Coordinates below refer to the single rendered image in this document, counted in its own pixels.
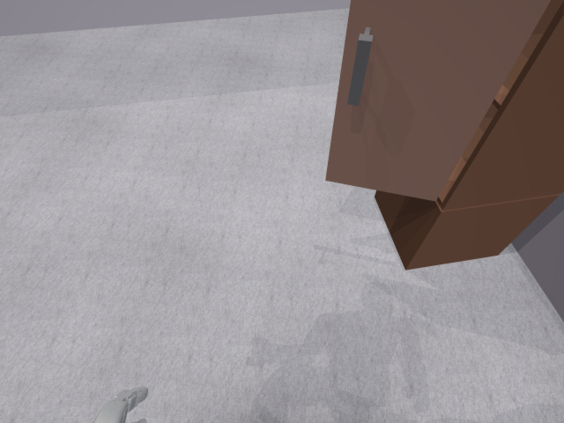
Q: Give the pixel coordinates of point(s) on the cupboard door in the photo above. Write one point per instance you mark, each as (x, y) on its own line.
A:
(434, 69)

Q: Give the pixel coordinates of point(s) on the handle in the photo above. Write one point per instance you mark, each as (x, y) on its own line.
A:
(360, 67)

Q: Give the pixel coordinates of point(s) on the left robot hand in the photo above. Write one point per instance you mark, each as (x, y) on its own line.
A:
(116, 411)

